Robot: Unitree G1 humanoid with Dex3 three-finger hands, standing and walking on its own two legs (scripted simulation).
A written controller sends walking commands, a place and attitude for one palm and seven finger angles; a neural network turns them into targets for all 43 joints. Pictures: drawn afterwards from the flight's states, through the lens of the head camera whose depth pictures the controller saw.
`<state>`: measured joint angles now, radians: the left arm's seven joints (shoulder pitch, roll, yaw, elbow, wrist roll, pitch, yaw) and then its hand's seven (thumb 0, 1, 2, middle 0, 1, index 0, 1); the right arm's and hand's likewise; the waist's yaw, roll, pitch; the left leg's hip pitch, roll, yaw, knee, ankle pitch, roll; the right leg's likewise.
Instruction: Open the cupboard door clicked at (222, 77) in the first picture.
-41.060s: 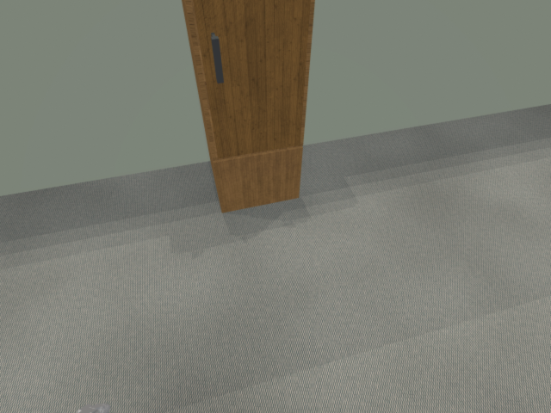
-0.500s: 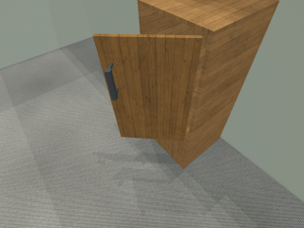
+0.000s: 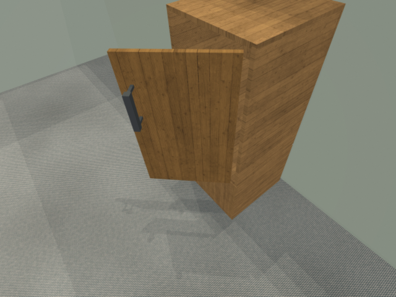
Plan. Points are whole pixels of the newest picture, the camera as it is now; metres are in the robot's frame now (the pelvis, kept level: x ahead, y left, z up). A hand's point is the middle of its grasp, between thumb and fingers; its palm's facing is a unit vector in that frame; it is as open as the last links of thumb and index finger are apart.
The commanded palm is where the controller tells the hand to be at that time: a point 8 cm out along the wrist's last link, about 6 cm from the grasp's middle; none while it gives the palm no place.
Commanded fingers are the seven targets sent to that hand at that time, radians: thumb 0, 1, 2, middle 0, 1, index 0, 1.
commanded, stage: come to a stop and stand still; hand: left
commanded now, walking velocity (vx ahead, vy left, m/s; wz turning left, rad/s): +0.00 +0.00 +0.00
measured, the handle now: (134, 108) +0.63 +0.23 +0.01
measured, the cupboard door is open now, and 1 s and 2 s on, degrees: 46 46 46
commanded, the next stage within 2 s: look again from close up in 0.62 s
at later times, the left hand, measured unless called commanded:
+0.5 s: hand out of the picture +0.01 +0.15 -0.17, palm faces +0.04 -0.98 -0.19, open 7.3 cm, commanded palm none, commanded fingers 0.00 0.90 0.90 -0.20 -0.30 -0.20 -0.30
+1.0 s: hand out of the picture +0.02 +0.15 -0.17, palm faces +0.06 -0.98 -0.20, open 7.3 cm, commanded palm none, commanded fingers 0.00 0.90 0.90 -0.20 -0.30 -0.20 -0.30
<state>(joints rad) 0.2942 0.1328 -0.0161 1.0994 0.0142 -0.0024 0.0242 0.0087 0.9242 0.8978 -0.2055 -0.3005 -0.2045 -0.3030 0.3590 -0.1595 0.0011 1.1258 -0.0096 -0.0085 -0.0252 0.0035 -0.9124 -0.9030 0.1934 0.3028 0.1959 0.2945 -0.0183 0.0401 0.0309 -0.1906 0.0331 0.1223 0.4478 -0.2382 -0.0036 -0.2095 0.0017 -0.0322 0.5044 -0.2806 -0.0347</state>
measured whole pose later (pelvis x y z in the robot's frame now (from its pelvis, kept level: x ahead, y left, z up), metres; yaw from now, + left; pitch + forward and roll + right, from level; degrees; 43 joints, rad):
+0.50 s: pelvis +0.02 -0.01 +0.00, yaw +1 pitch -1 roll +1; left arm 0.30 0.12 -0.01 1.12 0.02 -0.01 0.03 0.01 0.92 0.90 -0.20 -0.30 -0.20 -0.30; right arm 0.28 -0.15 0.00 1.13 -0.01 -0.02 -0.04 0.01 -0.92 -0.90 0.19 0.30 0.20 0.29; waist 0.00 0.02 0.03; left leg -0.15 0.05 0.10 0.43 -0.26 -0.03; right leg -0.16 0.02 -0.05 0.47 -0.30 -0.05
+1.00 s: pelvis +0.04 -0.01 +0.00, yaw +2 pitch +0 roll +1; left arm 0.30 0.13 0.00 1.12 0.02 -0.02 0.03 0.00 0.92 0.90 -0.20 -0.30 -0.20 -0.30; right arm 0.29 -0.13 0.00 1.15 -0.01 -0.02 -0.04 0.00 -0.91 -0.90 0.19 0.30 0.20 0.29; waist 0.00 0.01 0.03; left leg -0.14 0.05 0.09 0.41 -0.27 -0.03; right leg -0.13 0.02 -0.07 0.45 -0.31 -0.05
